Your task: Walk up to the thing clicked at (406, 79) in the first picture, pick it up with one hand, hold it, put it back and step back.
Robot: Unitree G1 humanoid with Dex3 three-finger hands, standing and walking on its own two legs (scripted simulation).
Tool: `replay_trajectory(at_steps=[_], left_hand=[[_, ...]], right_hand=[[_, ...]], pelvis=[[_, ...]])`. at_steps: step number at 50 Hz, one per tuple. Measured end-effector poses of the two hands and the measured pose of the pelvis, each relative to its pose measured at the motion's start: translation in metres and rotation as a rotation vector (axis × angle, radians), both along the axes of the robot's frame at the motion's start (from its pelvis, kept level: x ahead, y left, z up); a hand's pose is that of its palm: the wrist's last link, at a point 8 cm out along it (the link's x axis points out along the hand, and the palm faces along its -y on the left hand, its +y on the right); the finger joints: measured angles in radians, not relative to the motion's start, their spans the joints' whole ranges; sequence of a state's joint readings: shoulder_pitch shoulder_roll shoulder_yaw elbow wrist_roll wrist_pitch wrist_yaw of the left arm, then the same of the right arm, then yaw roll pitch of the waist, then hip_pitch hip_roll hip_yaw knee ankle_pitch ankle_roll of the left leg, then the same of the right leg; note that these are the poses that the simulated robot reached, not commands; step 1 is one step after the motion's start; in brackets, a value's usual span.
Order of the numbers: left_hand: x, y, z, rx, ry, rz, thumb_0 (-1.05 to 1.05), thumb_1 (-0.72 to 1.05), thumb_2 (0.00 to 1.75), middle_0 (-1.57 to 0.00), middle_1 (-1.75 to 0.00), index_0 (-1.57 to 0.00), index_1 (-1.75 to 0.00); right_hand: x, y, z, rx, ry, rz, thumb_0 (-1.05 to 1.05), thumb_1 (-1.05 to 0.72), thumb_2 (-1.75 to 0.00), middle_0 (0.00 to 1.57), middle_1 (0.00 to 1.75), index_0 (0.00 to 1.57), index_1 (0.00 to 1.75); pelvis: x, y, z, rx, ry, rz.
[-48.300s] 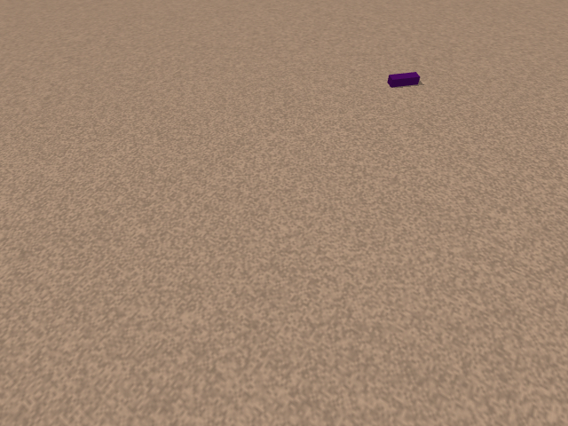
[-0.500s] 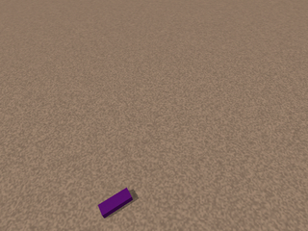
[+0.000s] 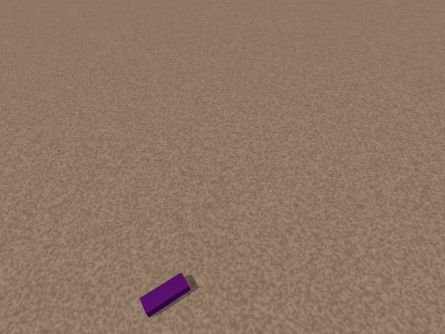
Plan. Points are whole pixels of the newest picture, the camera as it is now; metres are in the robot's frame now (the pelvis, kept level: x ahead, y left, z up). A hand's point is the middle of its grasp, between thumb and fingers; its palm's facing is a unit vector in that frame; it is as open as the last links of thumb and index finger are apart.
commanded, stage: stand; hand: left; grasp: from above
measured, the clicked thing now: (165, 294) +0.42 +0.28 -0.75
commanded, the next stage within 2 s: step back in 0.68 s
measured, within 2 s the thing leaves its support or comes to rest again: neither
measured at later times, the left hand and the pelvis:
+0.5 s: hand out of the picture +0.07 +0.25 -0.16, palm faces +0.00 -0.94 -0.33, open 7.4 cm; pelvis +0.00 +0.00 +0.00, yaw +0 degrees
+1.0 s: hand out of the picture +0.09 +0.31 -0.18, palm faces -0.01 -0.93 -0.38, open 7.4 cm; pelvis -0.05 +0.04 -0.03, yaw +0 degrees
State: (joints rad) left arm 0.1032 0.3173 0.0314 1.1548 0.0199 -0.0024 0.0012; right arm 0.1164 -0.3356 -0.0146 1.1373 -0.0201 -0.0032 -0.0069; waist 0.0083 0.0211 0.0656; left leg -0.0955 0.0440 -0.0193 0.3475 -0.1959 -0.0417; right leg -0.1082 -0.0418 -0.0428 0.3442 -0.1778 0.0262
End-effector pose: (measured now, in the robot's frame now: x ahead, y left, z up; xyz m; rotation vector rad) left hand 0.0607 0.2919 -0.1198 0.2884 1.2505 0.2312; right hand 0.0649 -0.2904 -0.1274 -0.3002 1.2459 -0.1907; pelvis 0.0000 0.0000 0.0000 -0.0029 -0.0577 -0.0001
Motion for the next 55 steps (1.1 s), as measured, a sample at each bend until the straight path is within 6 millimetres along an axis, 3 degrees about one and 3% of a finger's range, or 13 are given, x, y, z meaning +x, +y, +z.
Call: replay_trajectory(at_steps=[35, 42, 46, 50, 55], left_hand=[[0.002, 0.001, 0.0, -0.003, 0.008, -0.011, 0.01, 0.9, 0.9, -0.2, -0.3, -0.21, -0.3], [0.006, 0.019, -0.004, 0.03, -0.022, -0.014, 0.01, 0.9, 0.9, -0.2, -0.3, -0.21, -0.3], [0.013, 0.038, -0.01, 0.04, -0.043, -0.052, 0.01, 0.9, 0.9, -0.21, -0.3, -0.21, -0.3], [0.026, 0.058, -0.022, 0.042, -0.092, -0.066, 0.01, 0.9, 0.9, -0.2, -0.3, -0.21, -0.3], [0.021, 0.058, -0.021, 0.032, -0.104, -0.077, 0.01, 0.9, 0.9, -0.2, -0.3, -0.21, -0.3]], right_hand=[[-0.007, -0.005, 0.0, 0.0, 0.024, -0.011, 0.01, -0.9, -0.9, 0.21, 0.3, 0.2, 0.3], [-0.004, -0.012, -0.003, -0.028, 0.002, -0.019, 0.01, -0.9, -0.9, 0.21, 0.3, 0.2, 0.3], [-0.016, -0.008, 0.0, -0.062, -0.002, -0.028, 0.01, -0.9, -0.9, 0.2, 0.3, 0.2, 0.3], [-0.043, 0.002, 0.001, -0.104, 0.028, -0.023, 0.01, -0.9, -0.9, 0.2, 0.3, 0.2, 0.3], [-0.075, 0.016, 0.011, -0.112, 0.082, -0.013, 0.01, -0.9, -0.9, 0.21, 0.3, 0.2, 0.3]], pelvis=[[0.002, -0.001, 0.0, 0.001, 0.012, -0.005], [-0.021, 0.007, -0.01, -0.008, 0.021, -0.004], [-0.033, 0.024, -0.017, 0.001, 0.031, -0.007], [-0.046, 0.038, -0.026, -0.011, 0.036, -0.004], [-0.062, 0.042, -0.018, -0.024, 0.045, -0.005]])
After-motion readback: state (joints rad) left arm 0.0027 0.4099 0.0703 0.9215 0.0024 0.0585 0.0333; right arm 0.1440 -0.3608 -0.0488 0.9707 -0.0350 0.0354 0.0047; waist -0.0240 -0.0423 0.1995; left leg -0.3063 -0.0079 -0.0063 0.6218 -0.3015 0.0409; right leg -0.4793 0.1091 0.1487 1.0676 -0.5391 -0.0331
